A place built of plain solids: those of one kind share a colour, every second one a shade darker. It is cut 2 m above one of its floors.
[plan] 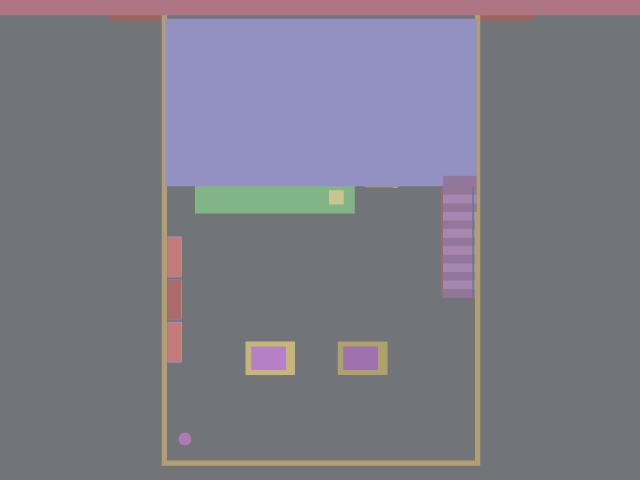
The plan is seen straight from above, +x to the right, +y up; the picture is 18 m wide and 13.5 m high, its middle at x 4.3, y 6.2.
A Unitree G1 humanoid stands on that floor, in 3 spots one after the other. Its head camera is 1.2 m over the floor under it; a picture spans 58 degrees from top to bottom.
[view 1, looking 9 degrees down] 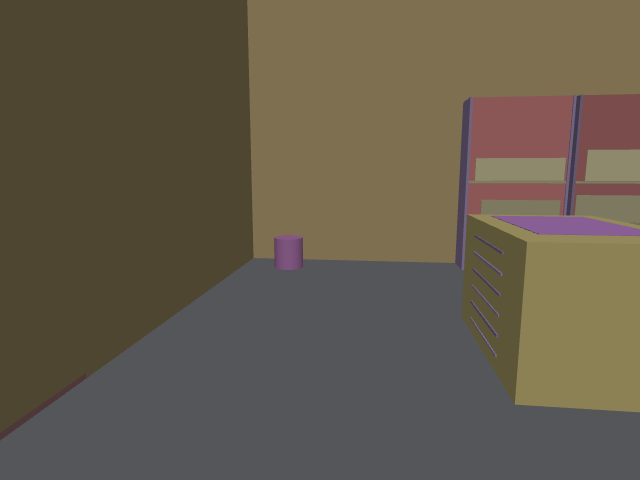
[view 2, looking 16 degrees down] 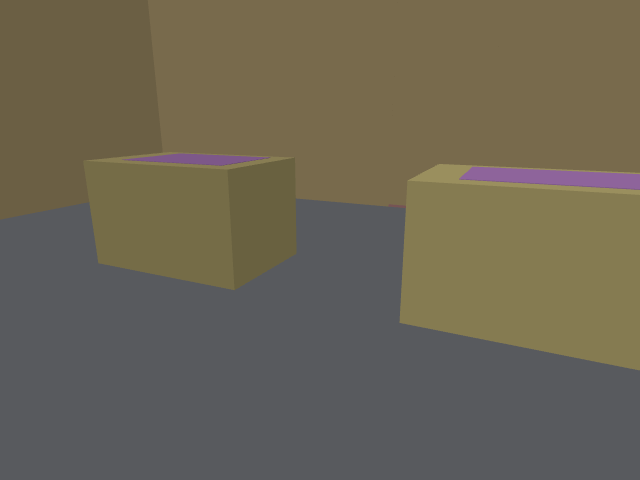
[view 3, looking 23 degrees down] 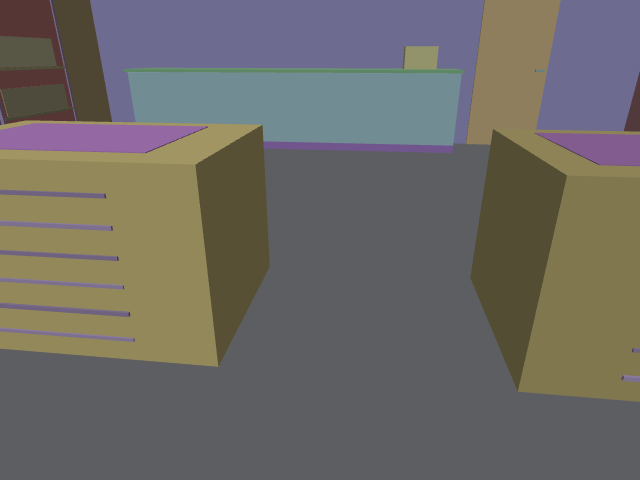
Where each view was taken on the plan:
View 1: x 5.80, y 1.65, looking -173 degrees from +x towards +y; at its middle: wall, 5.92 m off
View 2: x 3.03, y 5.70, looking -65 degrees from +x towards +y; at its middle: ground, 4.35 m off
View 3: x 4.20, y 1.00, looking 97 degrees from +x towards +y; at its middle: ground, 3.07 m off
